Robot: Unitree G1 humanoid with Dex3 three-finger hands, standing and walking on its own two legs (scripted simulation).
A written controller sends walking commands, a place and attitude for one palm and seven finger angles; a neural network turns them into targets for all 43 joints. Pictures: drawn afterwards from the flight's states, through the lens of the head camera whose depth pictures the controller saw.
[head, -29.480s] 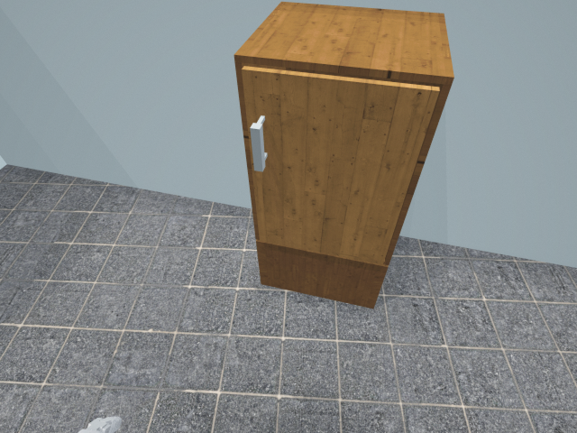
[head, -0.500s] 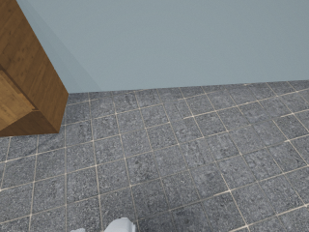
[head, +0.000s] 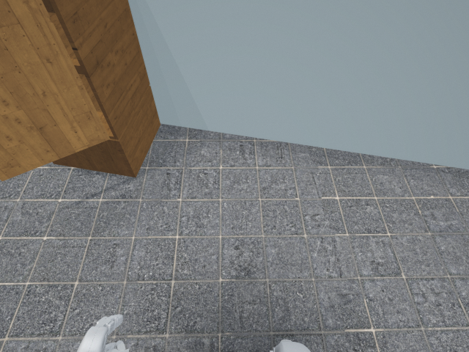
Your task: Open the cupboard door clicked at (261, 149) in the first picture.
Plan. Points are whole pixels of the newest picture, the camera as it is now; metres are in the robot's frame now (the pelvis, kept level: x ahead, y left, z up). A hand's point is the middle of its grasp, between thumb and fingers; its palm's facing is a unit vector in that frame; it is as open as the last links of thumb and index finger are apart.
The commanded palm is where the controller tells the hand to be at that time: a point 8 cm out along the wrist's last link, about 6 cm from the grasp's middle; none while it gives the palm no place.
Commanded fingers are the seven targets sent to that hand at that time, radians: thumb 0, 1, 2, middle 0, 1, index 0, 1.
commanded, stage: turn to face it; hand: left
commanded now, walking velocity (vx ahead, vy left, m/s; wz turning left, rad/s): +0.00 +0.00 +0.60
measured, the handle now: out of the picture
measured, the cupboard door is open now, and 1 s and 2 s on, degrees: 43 43 43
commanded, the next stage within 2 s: take the last steps up to it in 0.98 s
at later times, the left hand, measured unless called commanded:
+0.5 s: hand out of the picture -0.04 +0.16 -0.17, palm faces +0.38 -0.89 -0.26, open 7.4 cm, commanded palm none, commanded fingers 0.00 0.90 0.90 -0.20 -0.30 -0.20 -0.30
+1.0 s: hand out of the picture -0.01 +0.19 -0.16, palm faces +0.49 -0.84 -0.23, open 7.4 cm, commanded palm none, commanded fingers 0.00 0.90 0.90 -0.20 -0.30 -0.20 -0.30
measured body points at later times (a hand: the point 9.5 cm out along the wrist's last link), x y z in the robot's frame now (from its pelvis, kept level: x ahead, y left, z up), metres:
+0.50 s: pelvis +0.00 -0.04 +0.00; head +0.05 -0.03 +0.44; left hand -0.06 +0.21 -0.15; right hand +0.20 -0.24 -0.15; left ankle -0.04 +0.09 -0.70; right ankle -0.01 -0.13 -0.74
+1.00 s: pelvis +0.01 -0.02 +0.00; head +0.03 +0.00 +0.45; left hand -0.04 +0.24 -0.14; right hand +0.17 -0.21 -0.15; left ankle -0.04 +0.07 -0.74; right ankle +0.06 -0.15 -0.70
